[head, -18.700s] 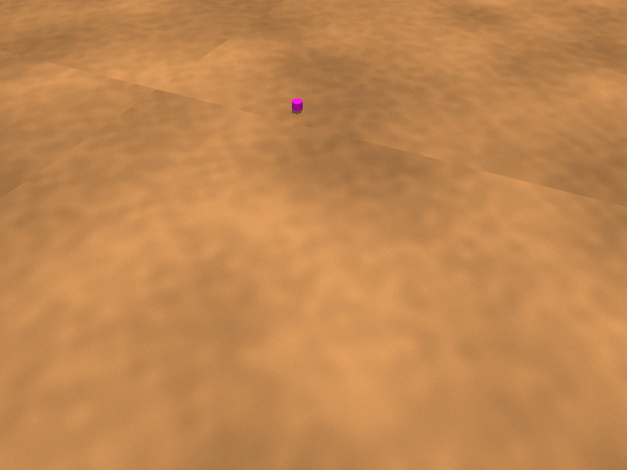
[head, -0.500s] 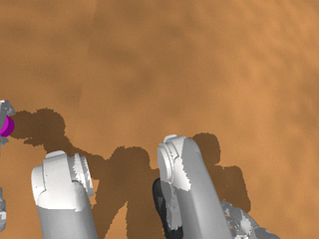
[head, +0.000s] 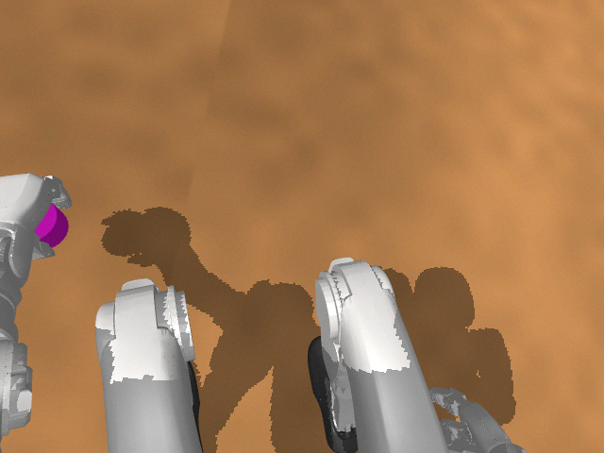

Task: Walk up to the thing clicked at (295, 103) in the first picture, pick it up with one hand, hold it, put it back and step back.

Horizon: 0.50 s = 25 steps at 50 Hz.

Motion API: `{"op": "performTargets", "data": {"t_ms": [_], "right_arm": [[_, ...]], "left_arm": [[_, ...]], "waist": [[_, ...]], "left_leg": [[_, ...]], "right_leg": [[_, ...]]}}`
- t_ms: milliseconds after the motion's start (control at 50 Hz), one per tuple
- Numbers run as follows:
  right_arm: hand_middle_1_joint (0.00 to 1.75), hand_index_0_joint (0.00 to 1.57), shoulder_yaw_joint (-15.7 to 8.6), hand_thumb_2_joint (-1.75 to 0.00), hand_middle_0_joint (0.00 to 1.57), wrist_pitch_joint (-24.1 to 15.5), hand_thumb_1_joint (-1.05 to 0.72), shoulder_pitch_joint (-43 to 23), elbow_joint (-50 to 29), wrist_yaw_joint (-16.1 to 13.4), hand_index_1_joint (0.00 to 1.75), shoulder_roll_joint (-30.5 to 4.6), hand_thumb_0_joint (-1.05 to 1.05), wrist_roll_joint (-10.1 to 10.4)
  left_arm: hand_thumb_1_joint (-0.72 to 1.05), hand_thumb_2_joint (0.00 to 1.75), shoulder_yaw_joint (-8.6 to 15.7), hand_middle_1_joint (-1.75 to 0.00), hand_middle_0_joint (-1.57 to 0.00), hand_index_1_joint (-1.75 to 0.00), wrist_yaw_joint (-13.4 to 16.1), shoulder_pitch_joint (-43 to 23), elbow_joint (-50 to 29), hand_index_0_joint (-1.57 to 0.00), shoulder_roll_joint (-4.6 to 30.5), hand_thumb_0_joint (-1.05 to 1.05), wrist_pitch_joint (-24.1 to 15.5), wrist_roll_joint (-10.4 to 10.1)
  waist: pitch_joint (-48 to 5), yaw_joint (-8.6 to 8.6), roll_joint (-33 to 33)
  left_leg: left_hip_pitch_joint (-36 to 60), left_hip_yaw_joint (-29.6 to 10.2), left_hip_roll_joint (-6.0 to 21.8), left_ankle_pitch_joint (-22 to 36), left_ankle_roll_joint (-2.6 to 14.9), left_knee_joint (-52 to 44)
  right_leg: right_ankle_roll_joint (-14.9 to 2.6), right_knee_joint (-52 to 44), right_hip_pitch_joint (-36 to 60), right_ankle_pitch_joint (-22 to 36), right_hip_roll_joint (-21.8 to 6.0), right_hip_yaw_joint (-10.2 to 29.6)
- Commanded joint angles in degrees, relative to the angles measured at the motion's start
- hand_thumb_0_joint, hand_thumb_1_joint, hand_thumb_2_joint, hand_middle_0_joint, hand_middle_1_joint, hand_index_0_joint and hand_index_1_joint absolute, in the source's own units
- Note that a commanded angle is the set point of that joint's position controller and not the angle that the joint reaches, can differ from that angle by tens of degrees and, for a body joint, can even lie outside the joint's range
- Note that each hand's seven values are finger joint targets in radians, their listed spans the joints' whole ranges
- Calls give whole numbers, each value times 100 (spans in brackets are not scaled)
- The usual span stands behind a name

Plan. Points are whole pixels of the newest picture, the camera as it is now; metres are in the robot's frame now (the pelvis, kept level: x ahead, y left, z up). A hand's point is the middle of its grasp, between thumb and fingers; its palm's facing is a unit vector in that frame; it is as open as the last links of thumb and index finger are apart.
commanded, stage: lift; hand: left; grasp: from above
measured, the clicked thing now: (35, 223) +0.42 +0.34 -0.18
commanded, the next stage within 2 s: hold in 1.76 s
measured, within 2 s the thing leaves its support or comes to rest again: neither
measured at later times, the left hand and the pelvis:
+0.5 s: hand out of the picture +0.37 +0.34 -0.06, palm faces -0.45 -0.12 -0.88, open 8.3 cm; pelvis +0.00 +0.01 +0.07, yaw +3 degrees
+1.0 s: hand out of the picture +0.32 +0.31 +0.15, palm faces -0.40 -0.16 -0.90, open 8.5 cm; pelvis +0.01 +0.01 +0.23, yaw +7 degrees
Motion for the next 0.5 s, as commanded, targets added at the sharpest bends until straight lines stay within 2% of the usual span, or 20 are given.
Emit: {"op": "performTargets", "data": {"t_ms": [0, 20, 40, 60, 80, 120, 160, 220, 240, 280, 300, 320, 400, 420, 440, 460, 480], "right_arm": [[30, 20, -467, -90, 20, -22, -91, 980, -183, -176, 30, -1272, 0, 37], [30, 20, -463, -91, 20, -11, -94, 987, -183, -201, 30, -1262, 0, 48], [30, 20, -481, -90, 20, 5, -92, 1004, -188, -223, 30, -1260, 0, 63], [30, 20, -500, -90, 20, -2, -92, 1006, -195, -239, 30, -1290, 0, 65], [30, 20, -525, -90, 20, -5, -92, 1007, -212, -251, 30, -1284, 0, 79], [30, 20, -601, -90, 20, 29, -92, 1016, -232, -276, 30, -1263, 0, 143], [30, 20, -674, -90, 20, 69, -92, 1045, -225, -311, 30, -1272, 0, 209], [30, 20, -720, -90, 20, 136, -92, 1077, -283, -346, 30, -1224, 0, 288], [30, 20, -734, -90, 20, 158, -92, 1096, -297, -352, 30, -1189, 0, 306], [30, 20, -788, -90, 20, 184, -92, 1084, -344, -381, 30, -1163, 0, 348], [30, 20, -817, -90, 20, 192, -92, 1090, -360, -404, 30, -1162, 0, 378], [30, 20, -835, -90, 20, 207, -92, 1087, -390, -416, 30, -1144, 0, 402], [30, 20, -918, -90, 20, 260, -92, 1099, -501, -477, 30, -1096, 0, 493], [30, 20, -932, -90, 20, 268, -91, 1077, -534, -495, 30, -1101, 0, 510], [30, 20, -926, -90, 20, 282, -91, 1052, -562, -508, 30, -1075, 0, 522], [30, 20, -944, -90, 20, 291, -91, 1039, -601, -531, 30, -1082, 0, 553], [30, 20, -951, -90, 20, 304, -91, 1014, -646, -545, 30, -1052, 0, 573]], "left_arm": [[81, 57, 185, -57, -113, -54, 193, -1851, -964, -117, 1598, 0, 3, -92], [85, 51, 170, -59, -119, -54, 190, -1818, -934, -123, 1587, 0, 23, -86], [79, 55, 183, -58, -112, -54, 186, -1795, -945, -116, 1551, 0, 43, -90], [77, 54, 254, -57, -111, -53, 187, -1724, -955, -114, 1647, 0, 68, -117], [75, 55, 254, -57, -110, -53, 166, -1604, -1024, -113, 1547, 0, 110, -157], [72, 55, 264, -59, -106, -55, 76, -1712, -1275, -110, 1580, 0, 186, -215], [70, 54, 257, -59, -105, -55, -58, -1567, -1319, -109, 1572, 0, 297, -257], [72, 58, 256, -58, -107, -55, -259, -1448, -1587, -110, 1604, 0, 377, -240], [71, 59, 180, -58, -107, -56, -319, -1421, -1659, -110, 1463, 0, 387, -259], [70, 61, 144, -58, -107, -56, -450, -1317, -1953, -109, 1339, 0, 392, -345], [70, 59, 198, -60, -106, -57, -512, -1268, -2126, -109, 1397, 0, 394, -401], [69, 60, 99, -60, -105, -57, -589, -1168, -2196, -108, 1287, 0, 402, -424], [63, 62, 8, -63, -100, -60, -825, -822, -2725, -103, 1057, 0, 419, -588], [64, 62, 24, -64, -101, -61, -869, -768, -2880, -104, 1109, 0, 431, -618], [63, 64, -66, -63, -100, -61, -913, -733, -3039, -103, 980, 0, 435, -662], [62, 63, 7, -65, -98, -62, -936, -722, -3192, -101, 1052, 0, 452, -697], [60, 64, -53, -66, -98, -63, -977, -545, -3276, -100, 972, 0, 468, -720]], "waist": [[-3913, -43, 1412], [-3885, -21, 1467], [-3929, 11, 1527], [-3929, 73, 1524], [-3984, 132, 1612], [-4246, 186, 1835], [-4312, 274, 1760], [-4386, 278, 1641], [-4285, 242, 1557], [-4261, 288, 1580], [-4294, 329, 1617], [-4285, 316, 1540], [-4350, 370, 1425], [-4298, 395, 1410], [-4263, 363, 1458], [-4255, 396, 1415], [-4214, 400, 1446]], "left_leg": [[2969, 867, -25, 503, 381, -1302], [3026, 864, -34, 486, 370, -1382], [3049, 869, -46, 471, 363, -1454], [3127, 871, -56, 425, 364, -1523], [3265, 884, -71, 407, 347, -1646], [3500, 866, -77, 306, 323, -1852], [3646, 879, -79, 372, 331, -1978], [3709, 921, -91, 579, 373, -2031], [3663, 929, -100, 552, 387, -2082], [3837, 893, -97, 440, 377, -2270], [3893, 873, -97, 383, 375, -2369], [3973, 851, -84, 359, 371, -2455], [4190, 868, -93, 451, 375, -2685], [4252, 847, -81, 389, 379, -2784], [4295, 833, -75, 349, 369, -2885], [4363, 780, -78, 247, 370, -3014], [4445, 797, -67, 245, 365, -3113]], "right_leg": [[-531, -1764, 1671, 969, 138, -408], [-540, -1776, 1644, 941, 133, -428], [-548, -1779, 1669, 949, 128, -452], [-555, -1803, 1622, 882, 108, -480], [-550, -1800, 1611, 915, 77, -547], [-589, -1811, 1555, 826, 69, -537], [-577, -1895, 1615, 923, 49, -522], [-562, -2029, 1830, 1118, 44, -460], [-557, -2106, 1876, 1095, 35, -441], [-559, -2231, 1889, 977, 7, -419], [-559, -2294, 1932, 910, -1, -414], [-563, -2365, 1982, 887, 6, -412], [-555, -2637, 2215, 932, -11, -345], [-549, -2725, 2231, 868, -19, -332], [-554, -2777, 2278, 838, -27, -332], [-554, -2830, 2283, 759, -37, -330], [-550, -2930, 2390, 762, -37, -320]]}}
